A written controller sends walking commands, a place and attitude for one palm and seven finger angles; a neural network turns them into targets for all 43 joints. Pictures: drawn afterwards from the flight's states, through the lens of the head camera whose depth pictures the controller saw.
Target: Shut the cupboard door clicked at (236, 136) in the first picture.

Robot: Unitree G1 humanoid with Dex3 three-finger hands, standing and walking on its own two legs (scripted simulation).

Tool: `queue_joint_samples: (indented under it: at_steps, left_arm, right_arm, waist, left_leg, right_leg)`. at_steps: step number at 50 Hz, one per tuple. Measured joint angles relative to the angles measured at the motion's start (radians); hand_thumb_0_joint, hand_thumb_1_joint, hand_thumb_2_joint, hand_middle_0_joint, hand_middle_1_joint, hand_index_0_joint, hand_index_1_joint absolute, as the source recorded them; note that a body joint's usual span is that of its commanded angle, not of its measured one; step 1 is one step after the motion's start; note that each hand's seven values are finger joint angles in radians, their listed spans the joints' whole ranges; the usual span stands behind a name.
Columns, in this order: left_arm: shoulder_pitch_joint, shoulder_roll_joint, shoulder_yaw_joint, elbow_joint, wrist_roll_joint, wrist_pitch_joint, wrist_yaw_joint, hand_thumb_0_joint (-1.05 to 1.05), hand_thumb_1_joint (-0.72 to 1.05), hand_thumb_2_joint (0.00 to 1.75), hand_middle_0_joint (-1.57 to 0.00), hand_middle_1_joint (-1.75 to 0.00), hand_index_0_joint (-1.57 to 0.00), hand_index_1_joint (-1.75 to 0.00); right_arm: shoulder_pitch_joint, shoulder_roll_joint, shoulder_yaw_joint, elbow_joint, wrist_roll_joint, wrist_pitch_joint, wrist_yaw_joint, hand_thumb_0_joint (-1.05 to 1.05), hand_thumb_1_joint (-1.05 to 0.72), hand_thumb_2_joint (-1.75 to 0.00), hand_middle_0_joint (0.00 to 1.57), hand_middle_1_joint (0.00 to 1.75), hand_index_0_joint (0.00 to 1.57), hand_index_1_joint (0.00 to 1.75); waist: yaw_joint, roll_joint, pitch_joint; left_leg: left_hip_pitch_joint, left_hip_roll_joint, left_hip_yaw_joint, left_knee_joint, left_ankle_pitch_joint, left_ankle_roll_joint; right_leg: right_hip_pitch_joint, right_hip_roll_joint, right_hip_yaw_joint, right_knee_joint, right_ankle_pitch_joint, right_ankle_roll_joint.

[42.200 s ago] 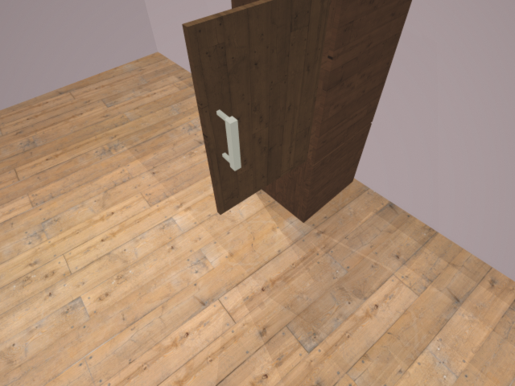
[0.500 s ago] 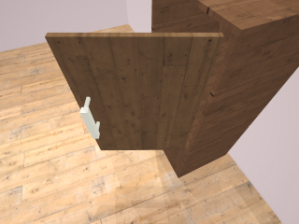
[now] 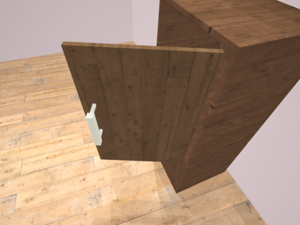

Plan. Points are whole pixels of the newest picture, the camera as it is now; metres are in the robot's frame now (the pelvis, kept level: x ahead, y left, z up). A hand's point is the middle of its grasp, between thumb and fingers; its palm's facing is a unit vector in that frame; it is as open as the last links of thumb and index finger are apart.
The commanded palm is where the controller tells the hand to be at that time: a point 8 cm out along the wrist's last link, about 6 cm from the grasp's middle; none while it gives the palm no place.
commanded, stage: look again from close up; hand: left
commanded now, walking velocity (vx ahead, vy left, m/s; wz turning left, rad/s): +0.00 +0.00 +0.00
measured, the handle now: (96, 125) +0.43 +0.22 -0.03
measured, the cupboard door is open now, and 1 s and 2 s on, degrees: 66 66 66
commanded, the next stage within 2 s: raise the hand and make a fist in 0.54 s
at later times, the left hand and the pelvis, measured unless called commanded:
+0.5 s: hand out of the picture -0.01 +0.18 -0.18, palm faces +0.00 -0.98 -0.18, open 7.4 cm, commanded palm none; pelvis +0.00 +0.01 +0.00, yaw +0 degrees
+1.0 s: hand (91, 212) +0.16 +0.16 -0.04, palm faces +0.01 -1.00 +0.03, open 6.5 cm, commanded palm +0.11 +0.23 -0.06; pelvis -0.05 -0.01 -0.07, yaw +3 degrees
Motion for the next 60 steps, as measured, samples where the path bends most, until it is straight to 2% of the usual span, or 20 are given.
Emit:
queue_joint_samples:
  at_steps: [33,34,35,37,38,39,41,43,45,47,48,50,52,54,56,58,60]
  left_arm:
    - [-0.026,0.009,0.004,0.029,0.004,0.0,0.006,0.0,0.91,0.9,-0.2,-0.3,-0.2,-0.3]
    - [0.02,0.003,0.05,-0.143,-0.019,0.062,0.002,0.0,0.91,0.9,-0.2,-0.3,-0.2,-0.3]
    - [0.076,0.01,0.054,-0.35,-0.054,0.073,0.022,0.01,0.91,0.9,-0.2,-0.3,-0.2,-0.3]
    - [0.143,0.033,0.04,-0.655,-0.106,0.011,0.073,0.01,0.91,0.9,-0.21,-0.31,-0.2,-0.31]
    - [0.145,0.038,0.034,-0.758,-0.127,0.0,0.088,0.01,0.91,0.9,-0.21,-0.31,-0.21,-0.31]
    - [0.128,0.038,0.03,-0.839,-0.142,-0.016,0.089,0.01,0.91,0.9,-0.22,-0.32,-0.21,-0.32]
    - [0.053,0.03,0.04,-0.921,-0.156,-0.098,0.063,0.01,0.91,0.9,-0.23,-0.34,-0.23,-0.34]
    - [-0.032,0.001,0.07,-0.899,-0.177,-0.218,0.002,0.01,0.91,0.9,-0.25,-0.36,-0.25,-0.36]
    - [-0.065,-0.018,0.106,-0.867,-0.216,-0.339,-0.102,0.0,0.91,0.9,-0.28,-0.39,-0.27,-0.39]
    - [-0.059,-0.013,0.132,-0.838,-0.25,-0.46,-0.225,0.0,0.91,0.9,-0.31,-0.42,-0.3,-0.43]
    - [-0.045,-0.007,0.14,-0.826,-0.259,-0.499,-0.276,0.0,0.91,0.9,-0.32,-0.44,-0.32,-0.44]
    - [-0.002,0.006,0.151,-0.81,-0.266,-0.523,-0.34,0.0,0.91,0.9,-0.36,-0.47,-0.36,-0.48]
    - [0.054,0.023,0.156,-0.814,-0.268,-0.499,-0.354,0.0,0.9,0.9,-0.4,-0.51,-0.39,-0.52]
    - [0.118,0.038,0.161,-0.845,-0.27,-0.479,-0.328,0.0,0.9,0.9,-0.43,-0.55,-0.43,-0.56]
    - [0.176,0.049,0.165,-0.918,-0.276,-0.486,-0.286,0.01,0.9,0.9,-0.47,-0.59,-0.47,-0.6]
    - [0.209,0.06,0.162,-1.012,-0.285,-0.529,-0.256,0.02,0.9,0.9,-0.5,-0.63,-0.5,-0.63]
    - [0.206,0.064,0.149,-1.092,-0.299,-0.583,-0.254,0.02,0.9,0.9,-0.54,-0.67,-0.53,-0.67]
  right_arm:
    - [0.015,0.01,0.001,0.057,0.004,-0.004,-0.003,0.01,-0.92,-0.9,0.2,0.3,0.2,0.3]
    - [0.026,0.006,0.004,0.014,0.014,-0.03,-0.011,0.01,-0.92,-0.9,0.2,0.3,0.2,0.3]
    - [0.046,0.0,0.017,-0.037,0.038,-0.09,-0.033,0.01,-0.92,-0.9,0.2,0.3,0.2,0.3]
    - [0.089,-0.007,0.014,-0.098,0.057,-0.208,-0.056,0.01,-0.92,-0.9,0.2,0.3,0.2,0.3]
    - [0.109,-0.012,0.002,-0.127,0.059,-0.239,-0.047,0.01,-0.92,-0.9,0.2,0.3,0.2,0.3]
    - [0.125,-0.021,-0.009,-0.162,0.058,-0.261,-0.033,0.01,-0.92,-0.9,0.2,0.3,0.2,0.3]
    - [0.127,-0.043,-0.019,-0.229,0.05,-0.289,-0.012,0.01,-0.91,-0.9,0.2,0.3,0.2,0.3]
    - [0.09,-0.07,-0.025,-0.276,0.038,-0.292,0.007,0.01,-0.91,-0.9,0.2,0.3,0.2,0.3]
    - [0.049,-0.08,-0.031,-0.321,0.025,-0.277,0.022,0.01,-0.91,-0.9,0.2,0.3,0.2,0.3]
    - [0.013,-0.073,-0.04,-0.371,0.025,-0.261,0.035,0.01,-0.91,-0.9,0.2,0.3,0.2,0.3]
    - [-0.001,-0.07,-0.045,-0.401,0.028,-0.251,0.039,0.01,-0.91,-0.9,0.2,0.3,0.2,0.3]
    - [-0.022,-0.075,-0.056,-0.467,0.036,-0.233,0.043,0.01,-0.91,-0.9,0.2,0.3,0.2,0.3]
    - [-0.034,-0.09,-0.067,-0.526,0.04,-0.225,0.041,0.01,-0.91,-0.9,0.2,0.3,0.2,0.3]
    - [-0.041,-0.105,-0.075,-0.566,0.039,-0.229,0.034,0.01,-0.91,-0.9,0.2,0.3,0.2,0.3]
    - [-0.048,-0.114,-0.077,-0.582,0.036,-0.244,0.022,0.01,-0.91,-0.9,0.19,0.3,0.2,0.3]
    - [-0.057,-0.115,-0.069,-0.574,0.032,-0.265,0.008,0.01,-0.91,-0.9,0.19,0.3,0.19,0.3]
    - [-0.07,-0.111,-0.052,-0.557,0.029,-0.281,-0.001,0.01,-0.91,-0.9,0.19,0.3,0.19,0.3]
  waist:
    - [-0.002,-0.011,0.018]
    - [-0.012,-0.008,0.035]
    - [-0.015,-0.008,0.056]
    - [-0.022,-0.014,0.049]
    - [-0.027,-0.011,0.025]
    - [-0.034,-0.004,0.003]
    - [-0.049,0.0,-0.031]
    - [-0.061,0.023,-0.064]
    - [-0.064,0.031,-0.113]
    - [-0.056,0.004,-0.146]
    - [-0.049,-0.013,-0.154]
    - [-0.033,-0.033,-0.154]
    - [-0.018,-0.039,-0.147]
    - [-0.002,-0.037,-0.144]
    - [0.016,-0.028,-0.144]
    - [0.033,-0.014,-0.149]
    - [0.043,0.008,-0.154]
  left_leg:
    - [0.009,-0.02,0.005,-0.044,0.027,0.018]
    - [-0.007,-0.017,0.001,-0.021,0.021,0.018]
    - [-0.013,-0.018,-0.001,-0.003,0.016,0.019]
    - [-0.019,-0.04,-0.008,0.005,0.017,0.017]
    - [-0.029,-0.053,-0.017,0.004,0.023,0.019]
    - [-0.05,-0.065,-0.029,0.021,0.023,0.02]
    - [-0.125,-0.09,-0.04,0.106,-0.001,0.021]
    - [-0.224,-0.084,-0.042,0.218,-0.043,0.017]
    - [-0.33,-0.064,-0.041,0.314,-0.077,0.007]
    - [-0.428,-0.053,-0.037,0.409,-0.115,-0.013]
    - [-0.47,-0.053,-0.041,0.453,-0.134,-0.014]
    - [-0.545,-0.05,-0.056,0.536,-0.162,-0.005]
    - [-0.611,-0.043,-0.074,0.608,-0.185,-0.009]
    - [-0.668,-0.04,-0.091,0.666,-0.208,-0.015]
    - [-0.715,-0.038,-0.111,0.713,-0.227,-0.018]
    - [-0.751,-0.037,-0.131,0.751,-0.244,-0.02]
    - [-0.778,-0.036,-0.148,0.781,-0.257,-0.02]
  right_leg:
    - [0.013,-0.018,0.003,-0.052,0.031,0.022]
    - [-0.012,-0.017,-0.006,-0.008,0.029,0.02]
    - [-0.058,-0.02,-0.01,0.098,0.021,0.015]
    - [-0.146,-0.027,-0.004,0.284,0.003,0.006]
    - [-0.18,-0.029,-0.005,0.312,-0.002,0.004]
    - [-0.208,-0.029,-0.011,0.305,0.001,0.0]
    - [-0.265,-0.034,-0.018,0.238,-0.018,-0.014]
    - [-0.36,-0.03,-0.024,0.318,-0.038,-0.032]
    - [-0.47,-0.013,-0.023,0.409,-0.039,-0.043]
    - [-0.574,0.002,-0.012,0.501,-0.06,-0.052]
    - [-0.618,0.009,-0.009,0.543,-0.074,-0.055]
    - [-0.689,0.024,-0.015,0.612,-0.1,-0.06]
    - [-0.745,0.032,-0.032,0.668,-0.123,-0.067]
    - [-0.791,0.034,-0.052,0.711,-0.142,-0.073]
    - [-0.825,0.035,-0.075,0.741,-0.153,-0.08]
    - [-0.849,0.037,-0.095,0.762,-0.165,-0.086]
    - [-0.864,0.039,-0.113,0.775,-0.174,-0.088]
